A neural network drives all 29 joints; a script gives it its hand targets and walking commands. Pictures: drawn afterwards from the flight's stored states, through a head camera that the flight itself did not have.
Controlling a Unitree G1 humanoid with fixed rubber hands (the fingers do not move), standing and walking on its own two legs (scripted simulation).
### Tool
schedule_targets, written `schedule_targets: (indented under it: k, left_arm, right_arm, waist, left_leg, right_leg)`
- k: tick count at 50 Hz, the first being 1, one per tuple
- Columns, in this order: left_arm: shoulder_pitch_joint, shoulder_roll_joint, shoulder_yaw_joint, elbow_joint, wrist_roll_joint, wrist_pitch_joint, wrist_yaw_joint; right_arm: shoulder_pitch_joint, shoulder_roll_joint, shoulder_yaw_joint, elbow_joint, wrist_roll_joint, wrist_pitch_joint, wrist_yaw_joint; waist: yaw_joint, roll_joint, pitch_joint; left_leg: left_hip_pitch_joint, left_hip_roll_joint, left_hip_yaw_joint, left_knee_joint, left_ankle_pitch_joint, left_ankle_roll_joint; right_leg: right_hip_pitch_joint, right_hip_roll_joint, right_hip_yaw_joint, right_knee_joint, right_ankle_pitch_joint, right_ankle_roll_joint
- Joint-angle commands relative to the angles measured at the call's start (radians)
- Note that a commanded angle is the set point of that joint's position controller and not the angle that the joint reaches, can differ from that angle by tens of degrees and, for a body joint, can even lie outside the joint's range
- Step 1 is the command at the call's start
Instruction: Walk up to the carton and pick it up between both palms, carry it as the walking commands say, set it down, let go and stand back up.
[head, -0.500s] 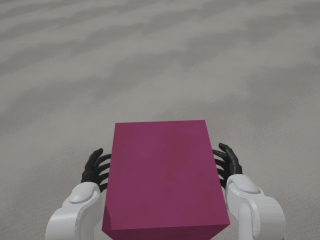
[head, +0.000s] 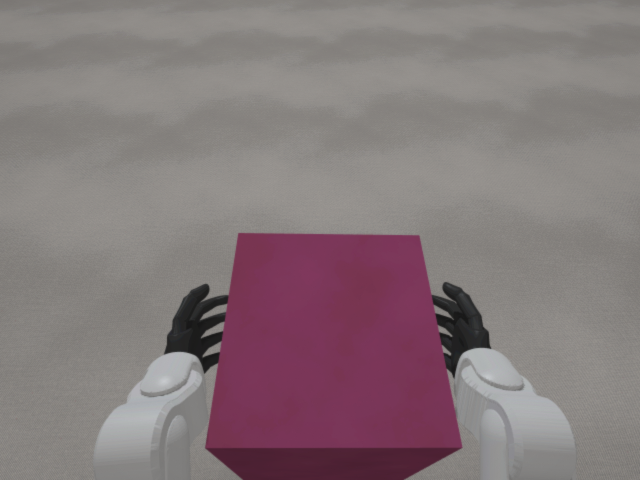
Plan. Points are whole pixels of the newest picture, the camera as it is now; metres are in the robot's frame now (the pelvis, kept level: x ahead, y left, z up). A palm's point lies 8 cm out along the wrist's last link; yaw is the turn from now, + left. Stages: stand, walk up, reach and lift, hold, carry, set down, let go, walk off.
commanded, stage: carry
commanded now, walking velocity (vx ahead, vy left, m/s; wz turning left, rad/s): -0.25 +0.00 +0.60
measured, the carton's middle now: (326, 367) +0.26 +0.01 +0.02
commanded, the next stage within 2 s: none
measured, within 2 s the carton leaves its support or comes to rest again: neither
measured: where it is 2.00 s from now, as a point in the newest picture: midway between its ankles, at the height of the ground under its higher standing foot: outside the picture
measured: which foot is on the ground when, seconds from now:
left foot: down 0.00-0.12, up 0.14-0.48, down 0.50-0.88, up 0.90-1.00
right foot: up 0.00-0.08, down 0.10-0.50, up 0.52-0.86, down 0.88-1.00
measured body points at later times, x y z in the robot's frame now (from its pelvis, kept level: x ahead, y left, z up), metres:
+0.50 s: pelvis -0.21 +0.02 -0.01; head -0.20 +0.02 +0.44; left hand -0.01 +0.23 +0.08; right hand +0.09 -0.04 +0.08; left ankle -0.27 +0.14 -0.73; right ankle -0.08 -0.11 -0.72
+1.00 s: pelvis -0.40 -0.04 +0.01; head -0.38 -0.06 +0.46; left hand -0.26 +0.21 +0.10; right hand -0.10 -0.04 +0.08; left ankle -0.41 +0.09 -0.64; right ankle -0.34 -0.12 -0.73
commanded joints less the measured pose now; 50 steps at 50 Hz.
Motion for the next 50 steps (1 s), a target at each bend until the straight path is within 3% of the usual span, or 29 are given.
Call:
schedule_targets:
  k: [1,3,5,6,7,8,9,10,13,15,18,22,23,24,25,26,27,29,31,34,39,41,43,44,45,46,47,48,50]
  left_arm:
    - [-0.367,-0.813,-0.633,-0.07,-0.289,-0.015,-0.137]
    - [-0.352,-0.801,-0.607,-0.049,-0.271,-0.01,-0.135]
    - [-0.338,-0.79,-0.582,-0.036,-0.255,-0.005,-0.131]
    - [-0.339,-0.778,-0.574,-0.034,-0.249,-0.002,-0.132]
    - [-0.305,-0.78,-0.542,0.007,-0.218,-0.01,-0.129]
    - [-0.308,-0.798,-0.538,-0.01,-0.218,-0.011,-0.136]
    - [-0.331,-0.808,-0.522,-0.047,-0.222,-0.013,-0.139]
    - [-0.372,-0.806,-0.53,-0.088,-0.229,-0.021,-0.144]
    - [-0.371,-0.762,-0.523,-0.088,-0.222,-0.017,-0.145]
    - [-0.315,-0.737,-0.51,-0.067,-0.21,-0.007,-0.145]
    - [-0.311,-0.719,-0.507,-0.076,-0.215,0.0,-0.14]
    - [-0.302,-0.735,-0.526,-0.06,-0.217,0.0,-0.129]
    - [-0.302,-0.744,-0.533,-0.053,-0.218,0.0,-0.127]
    - [-0.313,-0.75,-0.541,-0.049,-0.221,-0.001,-0.126]
    - [-0.325,-0.744,-0.549,-0.045,-0.217,-0.004,-0.123]
    - [-0.357,-0.762,-0.577,-0.085,-0.228,-0.005,-0.13]
    - [-0.377,-0.801,-0.598,-0.093,-0.238,-0.016,-0.132]
    - [-0.477,-0.89,-0.679,-0.159,-0.303,-0.035,-0.156]
    - [-0.484,-0.927,-0.712,-0.17,-0.331,-0.045,-0.169]
    - [-0.46,-0.897,-0.704,-0.161,-0.341,-0.05,-0.168]
    - [-0.359,-0.823,-0.645,-0.07,-0.296,-0.021,-0.154]
    - [-0.339,-0.815,-0.616,-0.044,-0.277,-0.016,-0.151]
    - [-0.327,-0.805,-0.585,-0.028,-0.256,-0.014,-0.149]
    - [-0.328,-0.792,-0.573,-0.021,-0.246,-0.013,-0.15]
    - [-0.315,-0.781,-0.543,0.017,-0.223,-0.017,-0.148]
    - [-0.308,-0.817,-0.541,0.004,-0.222,-0.024,-0.152]
    - [-0.319,-0.843,-0.534,-0.025,-0.225,-0.023,-0.157]
    - [-0.357,-0.852,-0.541,-0.072,-0.233,-0.031,-0.162]
    - [-0.39,-0.821,-0.53,-0.089,-0.233,-0.031,-0.163]
  right_arm:
    - [-0.318,0.783,0.567,-0.107,0.264,-0.004,0.132]
    - [-0.329,0.788,0.583,-0.103,0.273,0.004,0.134]
    - [-0.352,0.788,0.596,-0.105,0.289,0.01,0.134]
    - [-0.367,0.79,0.6,-0.101,0.294,0.012,0.132]
    - [-0.429,0.786,0.627,-0.127,0.312,0.022,0.135]
    - [-0.466,0.811,0.636,-0.128,0.308,0.025,0.14]
    - [-0.474,0.846,0.657,-0.126,0.338,0.02,0.144]
    - [-0.487,0.86,0.674,-0.128,0.356,0.015,0.149]
    - [-0.464,0.843,0.668,-0.088,0.34,0.017,0.141]
    - [-0.432,0.826,0.66,-0.077,0.328,0.025,0.127]
    - [-0.402,0.815,0.641,-0.071,0.319,0.036,0.113]
    - [-0.374,0.797,0.606,-0.053,0.304,0.047,0.112]
    - [-0.361,0.795,0.596,-0.042,0.297,0.047,0.115]
    - [-0.362,0.793,0.587,-0.036,0.288,0.046,0.119]
    - [-0.369,0.792,0.586,-0.025,0.285,0.045,0.123]
    - [-0.328,0.809,0.563,-0.01,0.279,0.036,0.127]
    - [-0.341,0.83,0.563,-0.035,0.282,0.023,0.136]
    - [-0.373,0.88,0.559,-0.082,0.282,-0.013,0.148]
    - [-0.368,0.887,0.549,-0.101,0.277,-0.039,0.151]
    - [-0.34,0.851,0.545,-0.116,0.265,-0.046,0.142]
    - [-0.297,0.794,0.561,-0.091,0.256,-0.016,0.134]
    - [-0.311,0.801,0.582,-0.091,0.266,-0.007,0.136]
    - [-0.341,0.805,0.603,-0.094,0.283,0.0,0.138]
    - [-0.356,0.806,0.608,-0.089,0.289,0.003,0.137]
    - [-0.406,0.803,0.624,-0.094,0.297,0.011,0.139]
    - [-0.463,0.817,0.642,-0.132,0.305,0.013,0.147]
    - [-0.465,0.864,0.659,-0.117,0.328,0.008,0.153]
    - [-0.48,0.885,0.684,-0.135,0.347,0.001,0.157]
    - [-0.466,0.884,0.684,-0.108,0.344,0.003,0.158]
  waist:
    - [-0.053,0.181,-0.337]
    - [-0.055,0.219,-0.339]
    - [-0.045,0.193,-0.339]
    - [-0.045,0.081,-0.302]
    - [-0.024,-0.362,-0.251]
    - [-0.037,-0.271,-0.151]
    - [-0.039,-0.126,-0.158]
    - [-0.044,-0.074,-0.162]
    - [-0.049,-0.151,-0.184]
    - [-0.043,-0.206,-0.195]
    - [-0.033,-0.275,-0.237]
    - [-0.032,-0.318,-0.318]
    - [-0.044,-0.266,-0.32]
    - [-0.05,-0.127,-0.29]
    - [-0.044,0.088,-0.269]
    - [-0.056,0.404,-0.255]
    - [-0.05,0.296,-0.268]
    - [-0.047,0.211,-0.289]
    - [-0.042,0.208,-0.307]
    - [-0.05,0.162,-0.327]
    - [-0.056,0.183,-0.346]
    - [-0.055,0.203,-0.354]
    - [-0.038,0.202,-0.367]
    - [-0.034,0.118,-0.332]
    - [-0.012,-0.274,-0.274]
    - [-0.028,-0.343,-0.18]
    - [-0.036,-0.16,-0.163]
    - [-0.038,-0.082,-0.165]
    - [-0.052,-0.119,-0.179]
  left_leg:
    - [0.252,0.267,-0.307,-0.238,0.185,0.085]
    - [0.215,0.235,-0.295,-0.287,0.14,0.038]
    - [0.126,0.159,-0.214,-0.308,-0.022,-0.061]
    - [0.006,0.092,-0.151,-0.249,-0.122,-0.098]
    - [-0.114,-0.055,0.06,0.219,-0.373,-0.105]
    - [-0.209,0.048,0.083,0.519,-0.45,-0.08]
    - [-0.159,0.061,0.018,0.667,-0.377,-0.061]
    - [-0.136,0.062,0.01,0.747,-0.307,-0.06]
    - [-0.135,0.056,0.081,0.769,-0.193,-0.071]
    - [-0.111,0.044,0.121,0.611,-0.233,-0.068]
    - [-0.052,0.021,0.159,0.417,-0.365,-0.064]
    - [0.063,0.026,0.158,0.106,-0.324,-0.052]
    - [0.135,0.035,0.142,-0.062,-0.219,-0.054]
    - [0.222,0.085,0.069,-0.187,-0.123,-0.056]
    - [0.33,0.254,-0.179,-0.196,0.179,-0.019]
    - [0.334,0.472,-0.429,-0.155,0.659,0.125]
    - [0.352,0.424,-0.311,-0.07,0.911,0.14]
    - [0.263,0.312,-0.168,-0.087,0.603,0.097]
    - [0.241,0.25,-0.104,-0.089,0.387,0.073]
    - [0.271,0.247,-0.191,-0.125,0.285,0.087]
    - [0.301,0.282,-0.353,-0.209,0.258,0.1]
    - [0.259,0.249,-0.339,-0.248,0.242,0.058]
    - [0.175,0.171,-0.256,-0.273,0.113,-0.05]
    - [0.047,0.103,-0.192,-0.234,-0.021,-0.099]
    - [-0.127,-0.06,0.019,0.111,-0.269,-0.146]
    - [-0.204,0.03,0.088,0.472,-0.464,-0.103]
    - [-0.171,0.063,0.018,0.628,-0.401,-0.068]
    - [-0.141,0.061,0.004,0.717,-0.32,-0.06]
    - [-0.126,0.06,0.043,0.79,-0.202,-0.058]
  right_leg:
    - [0.1,0.035,-0.008,-0.181,-0.017,-0.029]
    - [0.218,0.066,-0.062,-0.356,-0.039,-0.048]
    - [0.423,0.047,-0.134,-0.644,0.052,-0.074]
    - [0.52,-0.071,-0.06,-0.749,0.055,-0.104]
    - [0.363,-0.428,0.283,-0.824,0.08,-0.259]
    - [0.21,-0.572,0.252,-0.816,0.333,-0.326]
    - [0.184,-0.49,0.163,-0.77,0.454,-0.312]
    - [0.152,-0.411,0.051,-0.725,0.478,-0.265]
    - [0.229,-0.284,-0.074,-0.577,0.57,-0.17]
    - [0.265,-0.288,-0.066,-0.549,0.605,-0.157]
    - [0.321,-0.332,-0.037,-0.53,0.717,-0.186]
    - [0.39,-0.38,-0.04,-0.47,0.785,-0.154]
    - [0.353,-0.364,-0.077,-0.403,0.735,-0.115]
    - [0.217,-0.326,-0.109,-0.305,0.573,-0.066]
    - [-0.019,-0.255,-0.119,-0.188,0.094,-0.012]
    - [-0.219,-0.112,-0.127,-0.016,-0.221,0.036]
    - [-0.195,-0.122,-0.015,0.14,-0.185,0.023]
    - [-0.161,-0.092,0.023,0.254,-0.056,0.016]
    - [-0.136,-0.08,0.012,0.269,0.066,0.011]
    - [-0.092,-0.038,0.004,0.13,0.048,0.003]
    - [0.034,0.026,-0.003,-0.151,-0.016,-0.037]
    - [0.163,0.054,-0.049,-0.324,-0.028,-0.055]
    - [0.385,0.043,-0.128,-0.614,0.084,-0.074]
    - [0.504,-0.049,-0.078,-0.727,0.107,-0.099]
    - [0.453,-0.37,0.202,-0.822,0.128,-0.238]
    - [0.242,-0.585,0.271,-0.806,0.338,-0.334]
    - [0.2,-0.507,0.182,-0.775,0.417,-0.315]
    - [0.156,-0.418,0.059,-0.73,0.419,-0.263]
    - [0.18,-0.31,-0.07,-0.598,0.514,-0.19]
